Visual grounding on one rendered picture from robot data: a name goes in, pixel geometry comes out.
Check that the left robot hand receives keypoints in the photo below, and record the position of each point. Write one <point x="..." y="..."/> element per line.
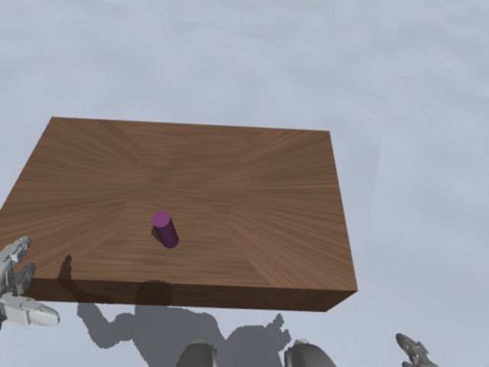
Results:
<point x="13" y="307"/>

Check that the can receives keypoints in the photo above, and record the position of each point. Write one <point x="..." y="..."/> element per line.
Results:
<point x="165" y="229"/>

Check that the right robot hand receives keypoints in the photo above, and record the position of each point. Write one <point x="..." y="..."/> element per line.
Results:
<point x="417" y="353"/>

